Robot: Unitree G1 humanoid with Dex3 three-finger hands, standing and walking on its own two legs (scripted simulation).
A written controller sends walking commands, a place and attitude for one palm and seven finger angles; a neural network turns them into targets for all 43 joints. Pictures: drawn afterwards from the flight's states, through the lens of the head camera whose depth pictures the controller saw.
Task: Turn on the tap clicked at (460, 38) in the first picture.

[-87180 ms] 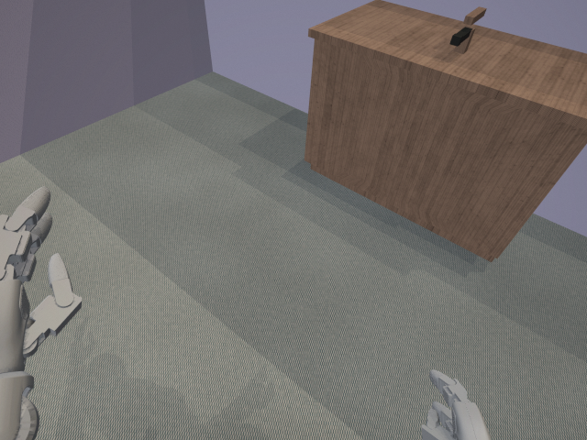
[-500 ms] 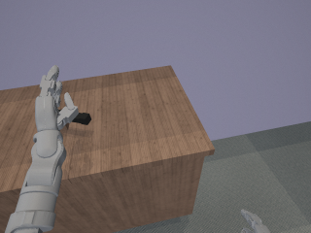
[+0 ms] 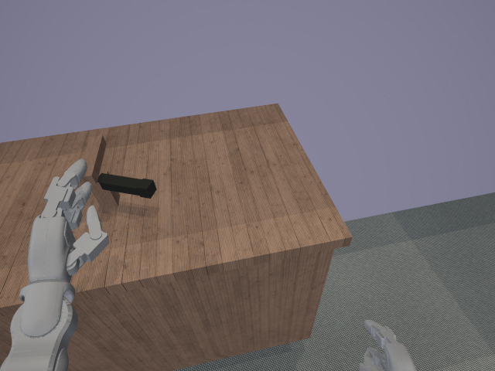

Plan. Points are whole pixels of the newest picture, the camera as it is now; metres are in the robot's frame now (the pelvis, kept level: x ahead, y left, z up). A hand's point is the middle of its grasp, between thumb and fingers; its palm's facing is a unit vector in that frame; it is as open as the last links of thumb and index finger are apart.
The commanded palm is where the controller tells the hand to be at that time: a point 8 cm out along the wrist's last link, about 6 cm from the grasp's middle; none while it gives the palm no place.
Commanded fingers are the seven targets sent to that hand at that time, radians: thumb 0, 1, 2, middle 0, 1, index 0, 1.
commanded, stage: draw the hand back beside the body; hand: left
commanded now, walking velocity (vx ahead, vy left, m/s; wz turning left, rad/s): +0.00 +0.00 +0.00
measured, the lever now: (146, 188) +0.44 +0.26 +0.05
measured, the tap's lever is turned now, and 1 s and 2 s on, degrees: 64 64 64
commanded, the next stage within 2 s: step back with the hand held close in 0.50 s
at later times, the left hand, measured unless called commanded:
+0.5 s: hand (73, 274) +0.19 +0.24 +0.14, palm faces +0.40 -0.86 -0.32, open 7.5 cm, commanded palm +0.15 +0.29 +0.16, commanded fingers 0.00 0.90 0.90 -0.20 -0.30 -0.20 -0.30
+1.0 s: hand (75, 287) +0.18 +0.23 +0.14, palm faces +0.27 -0.86 -0.44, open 7.5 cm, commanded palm +0.13 +0.28 +0.17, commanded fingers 0.00 0.90 0.90 -0.20 -0.30 -0.20 -0.30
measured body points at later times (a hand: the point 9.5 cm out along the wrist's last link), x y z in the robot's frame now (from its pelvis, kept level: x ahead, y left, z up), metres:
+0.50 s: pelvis +0.00 +0.00 +0.00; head -0.02 -0.01 +0.45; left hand +0.17 +0.29 +0.16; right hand +0.19 -0.21 -0.09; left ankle +0.00 +0.10 -0.75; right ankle -0.01 -0.08 -0.75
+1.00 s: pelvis -0.04 +0.01 -0.01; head -0.02 +0.00 +0.44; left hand +0.16 +0.28 +0.16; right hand +0.14 -0.24 -0.09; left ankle +0.00 +0.10 -0.75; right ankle -0.01 -0.08 -0.75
